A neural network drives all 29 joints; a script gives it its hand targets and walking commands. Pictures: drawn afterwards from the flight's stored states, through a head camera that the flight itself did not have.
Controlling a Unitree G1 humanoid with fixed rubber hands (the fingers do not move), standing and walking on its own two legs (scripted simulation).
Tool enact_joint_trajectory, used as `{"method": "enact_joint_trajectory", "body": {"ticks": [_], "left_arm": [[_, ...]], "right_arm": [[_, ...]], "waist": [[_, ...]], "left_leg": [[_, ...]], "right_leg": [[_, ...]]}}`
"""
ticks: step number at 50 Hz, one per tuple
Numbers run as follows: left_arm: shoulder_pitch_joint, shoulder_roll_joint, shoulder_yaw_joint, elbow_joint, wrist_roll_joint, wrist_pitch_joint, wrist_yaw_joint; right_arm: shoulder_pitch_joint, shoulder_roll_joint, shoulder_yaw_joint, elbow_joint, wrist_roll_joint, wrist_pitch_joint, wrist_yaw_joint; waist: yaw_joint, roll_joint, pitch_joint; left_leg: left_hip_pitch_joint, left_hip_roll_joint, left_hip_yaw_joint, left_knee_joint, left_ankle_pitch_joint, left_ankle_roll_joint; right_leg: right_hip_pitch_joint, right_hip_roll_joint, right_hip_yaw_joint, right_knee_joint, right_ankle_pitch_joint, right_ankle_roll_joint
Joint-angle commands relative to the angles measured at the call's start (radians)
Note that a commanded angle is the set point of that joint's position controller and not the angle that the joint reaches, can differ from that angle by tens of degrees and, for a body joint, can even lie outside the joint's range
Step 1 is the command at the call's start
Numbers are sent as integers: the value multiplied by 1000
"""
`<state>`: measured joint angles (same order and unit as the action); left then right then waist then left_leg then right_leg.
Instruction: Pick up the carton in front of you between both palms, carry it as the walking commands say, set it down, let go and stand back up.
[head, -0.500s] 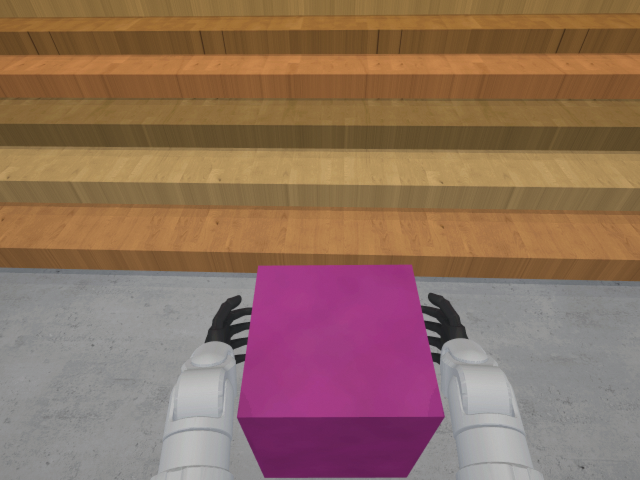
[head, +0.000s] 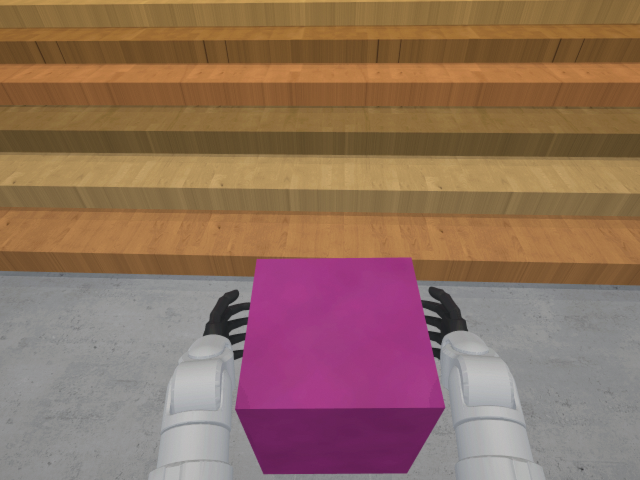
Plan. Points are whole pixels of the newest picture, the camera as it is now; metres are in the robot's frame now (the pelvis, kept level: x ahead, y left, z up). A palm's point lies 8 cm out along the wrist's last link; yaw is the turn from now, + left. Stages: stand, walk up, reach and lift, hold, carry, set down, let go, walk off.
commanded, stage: hold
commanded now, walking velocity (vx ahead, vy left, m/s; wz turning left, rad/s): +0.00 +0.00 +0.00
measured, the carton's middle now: (334, 370) +0.29 +0.00 -0.02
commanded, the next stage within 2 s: carry in 0.36 s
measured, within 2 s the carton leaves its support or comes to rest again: neither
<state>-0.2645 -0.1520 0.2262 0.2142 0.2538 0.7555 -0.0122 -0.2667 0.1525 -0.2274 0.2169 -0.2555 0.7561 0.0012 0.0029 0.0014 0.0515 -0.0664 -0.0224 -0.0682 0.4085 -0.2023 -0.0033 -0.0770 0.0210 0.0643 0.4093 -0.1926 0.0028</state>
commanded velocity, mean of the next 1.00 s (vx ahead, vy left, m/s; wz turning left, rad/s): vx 0.34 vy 0.00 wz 0.00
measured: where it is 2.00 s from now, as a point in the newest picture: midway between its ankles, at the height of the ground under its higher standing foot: (312, 331)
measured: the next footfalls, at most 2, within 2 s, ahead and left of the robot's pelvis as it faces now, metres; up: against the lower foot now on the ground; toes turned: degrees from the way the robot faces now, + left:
right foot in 0.76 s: +0.17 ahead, -0.09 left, +0.00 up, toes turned -8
left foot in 1.10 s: +0.47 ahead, +0.14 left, +0.00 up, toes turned +13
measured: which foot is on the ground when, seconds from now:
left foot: down 0.00-0.78, up 0.80-1.00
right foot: down 0.00-0.60, up 0.62-0.74, down 0.76-1.00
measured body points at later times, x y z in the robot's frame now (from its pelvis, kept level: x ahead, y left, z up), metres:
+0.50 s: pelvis +0.03 +0.00 +0.00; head -0.02 +0.00 +0.44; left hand +0.32 +0.16 +0.05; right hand +0.32 -0.15 +0.05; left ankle +0.02 +0.13 -0.74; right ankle +0.03 -0.12 -0.74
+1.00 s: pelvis +0.24 +0.01 +0.00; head +0.23 +0.02 +0.45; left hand +0.50 +0.18 +0.07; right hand +0.52 -0.12 +0.08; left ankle +0.28 +0.13 -0.71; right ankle +0.13 -0.09 -0.74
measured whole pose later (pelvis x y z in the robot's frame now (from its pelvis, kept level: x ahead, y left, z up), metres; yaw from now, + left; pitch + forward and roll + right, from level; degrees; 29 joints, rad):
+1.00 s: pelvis +0.24 +0.01 +0.00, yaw +2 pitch +6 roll +1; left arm -0.14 -0.13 0.09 -0.35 0.10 1.22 0.10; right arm -0.14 0.13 -0.12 -0.34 -0.08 1.22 -0.10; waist 0.02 -0.03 -0.13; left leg -0.56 0.06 0.13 0.76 -0.31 0.00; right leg -0.08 -0.05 -0.16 0.31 -0.32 0.00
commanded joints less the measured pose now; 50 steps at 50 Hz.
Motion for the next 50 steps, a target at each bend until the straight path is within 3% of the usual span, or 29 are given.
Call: {"method": "enact_joint_trajectory", "body": {"ticks": [1, 17, 18, 20, 21, 22, 25, 27, 28, 29, 30, 31, 32, 33, 34, 35, 37, 38, 39, 40, 41, 42, 43, 44, 46, 50], "left_arm": [[-550, -908, -566, -42, -238, -40, -222], [-481, -898, -569, -71, -238, -32, -214], [-505, -894, -578, -70, -246, -24, -216], [-518, -891, -605, -109, -273, -18, -211], [-539, -894, -626, -138, -289, -13, -207], [-556, -896, -648, -167, -305, -5, -203], [-528, -874, -710, -243, -348, 42, -180], [-505, -840, -738, -289, -367, 96, -165], [-506, -823, -749, -313, -376, 127, -158], [-515, -807, -757, -335, -391, 160, -154], [-513, -798, -771, -351, -409, 195, -150], [-516, -799, -787, -369, -433, 228, -149], [-528, -807, -804, -393, -465, 260, -152], [-531, -814, -825, -417, -501, 286, -156], [-530, -827, -841, -439, -536, 307, -160], [-516, -844, -845, -452, -561, 326, -162], [-458, -870, -840, -484, -577, 355, -161], [-428, -878, -835, -503, -571, 369, -158], [-393, -877, -825, -517, -561, 383, -153], [-349, -852, -806, -523, -531, 392, -144], [-343, -844, -791, -535, -503, 401, -134], [-346, -845, -798, -578, -493, 412, -124], [-350, -882, -810, -594, -506, 426, -121], [-379, -880, -820, -632, -521, 430, -121], [-416, -870, -833, -668, -551, 441, -124], [-392, -836, -836, -667, -578, 464, -143]], "right_arm": [[-546, 916, 571, -41, 245, -38, 228], [-481, 902, 576, -75, 248, -32, 223], [-514, 899, 588, -78, 256, -24, 224], [-533, 901, 620, -118, 286, -16, 222], [-548, 901, 641, -142, 302, -9, 219], [-560, 902, 660, -166, 315, -1, 214], [-548, 885, 722, -237, 364, 45, 198], [-535, 869, 757, -277, 397, 97, 188], [-538, 859, 768, -298, 415, 128, 185], [-544, 842, 771, -311, 430, 159, 182], [-523, 828, 775, -312, 442, 193, 177], [-488, 812, 773, -316, 451, 224, 170], [-460, 803, 770, -324, 453, 252, 161], [-441, 800, 779, -365, 460, 277, 151], [-448, 803, 791, -420, 475, 300, 141], [-458, 809, 801, -471, 491, 322, 134], [-465, 828, 828, -556, 519, 360, 130], [-442, 844, 840, -579, 530, 377, 133], [-419, 849, 844, -595, 539, 393, 139], [-437, 848, 853, -639, 560, 413, 150], [-456, 851, 858, -642, 576, 428, 161], [-443, 860, 862, -627, 583, 434, 170], [-416, 860, 851, -616, 584, 439, 174], [-412, 859, 854, -619, 589, 443, 175], [-404, 871, 846, -615, 594, 448, 168], [-365, 848, 820, -627, 556, 460, 141]], "waist": [[0, -2, -238], [-1, 0, -264], [3, -3, -306], [4, -9, -302], [2, -13, -280], [1, -18, -264], [9, -67, -353], [8, -110, -367], [6, -116, -346], [4, -69, -320], [-3, 30, -298], [-15, 182, -300], [-24, 264, -274], [-29, 236, -256], [-33, 182, -269], [-34, 152, -306], [-18, 148, -383], [-7, 119, -423], [8, 30, -473], [25, -237, -470], [28, -312, -410], [28, -194, -380], [32, -102, -389], [33, -50, -400], [28, -79, -369], [19, -149, -317]], "left_leg": [[1, -56, -2, -77, 19, 10], [41, -62, -8, -78, 146, 4], [-69, 118, -3, -1, 50, 12], [-153, 98, -29, -33, -361, 25], [-204, 92, -36, -35, -475, 28], [-231, 89, -33, -17, -468, 28], [-224, 65, 38, 109, -240, 17], [-248, 38, 95, 129, -251, 11], [-217, 47, 98, 84, -263, 13], [-180, 76, 61, 34, -279, 21], [-123, 145, -43, -34, -311, 46], [-13, 240, -206, -114, -296, 97], [89, 322, -353, -130, -135, 161], [154, 351, -380, -115, 43, 205], [180, 346, -343, -89, 186, 215], [193, 333, -282, -64, 243, 198], [96, 265, -109, -6, 172, 131], [-64, 213, 4, 58, 133, 90], [-278, 158, 106, 192, 82, 42], [-537, 76, 206, 457, -70, -18], [-766, 26, 184, 548, -312, -11], [-822, 76, 127, 609, -357, 14], [-826, 102, 117, 636, -356, 21], [-818, 121, 111, 596, -319, 23], [-759, 121, 150, 475, -195, 8], [-536, 63, 249, 221, -8, -2]], "right_leg": [[46, 55, 7, -70, 15, -5], [76, 62, 10, -74, 135, 0], [-25, -119, -7, -4, 31, -10], [-111, -109, 37, -47, -382, -27], [-144, -115, 57, -62, -505, -33], [-156, -123, 72, -67, -515, -38], [-118, -170, 130, -82, -373, -70], [-119, -207, 181, -113, -426, -100], [-165, -210, 171, -90, -447, -104], [-224, -178, 111, -44, -419, -86], [-304, -125, 14, 80, -345, -54], [-433, -64, -95, 272, -251, -20], [-586, -35, -157, 344, -270, -2], [-671, -36, -175, 328, -343, -3], [-669, -38, -173, 296, -356, -6], [-623, -35, -184, 238, -312, -7], [-377, -3, -243, 64, -146, -4], [-114, 5, -254, -26, -57, -9], [179, -76, -147, -68, -59, -35], [328, -322, 243, -155, -132, -138], [405, -456, 432, -171, 60, -245], [399, -480, 419, -136, 199, -277], [395, -460, 342, -118, 264, -251], [380, -437, 268, -131, 225, -216], [318, -365, 115, -180, 204, -153], [147, -273, -99, -188, 263, -110]]}}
